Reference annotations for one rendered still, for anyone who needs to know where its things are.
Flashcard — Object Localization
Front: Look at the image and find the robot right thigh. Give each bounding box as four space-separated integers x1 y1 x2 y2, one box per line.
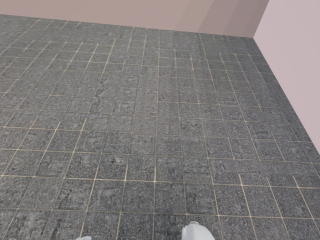
181 224 215 240

